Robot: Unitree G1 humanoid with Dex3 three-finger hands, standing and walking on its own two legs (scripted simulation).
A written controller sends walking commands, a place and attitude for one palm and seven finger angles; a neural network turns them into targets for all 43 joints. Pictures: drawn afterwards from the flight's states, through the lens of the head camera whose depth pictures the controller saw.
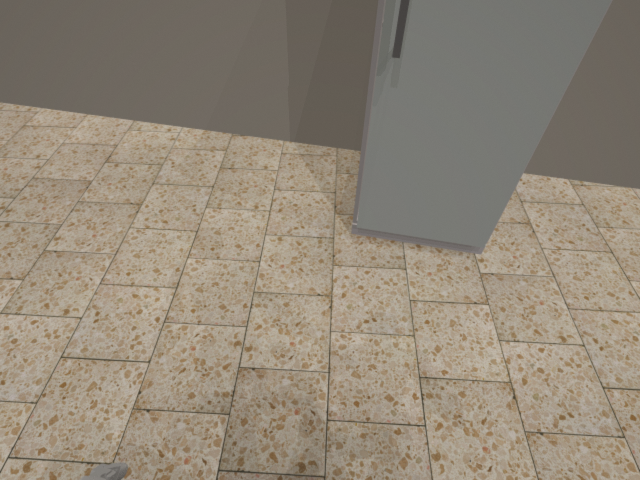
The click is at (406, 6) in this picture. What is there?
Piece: fridge door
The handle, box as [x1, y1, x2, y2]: [392, 0, 409, 57]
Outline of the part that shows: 409,0 401,0 392,55 393,57 399,57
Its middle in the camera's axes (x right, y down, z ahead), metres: +0.21 -0.63 +0.88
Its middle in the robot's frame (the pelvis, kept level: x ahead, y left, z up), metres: +1.12 -0.14 +0.25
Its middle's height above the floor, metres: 1.02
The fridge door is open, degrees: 0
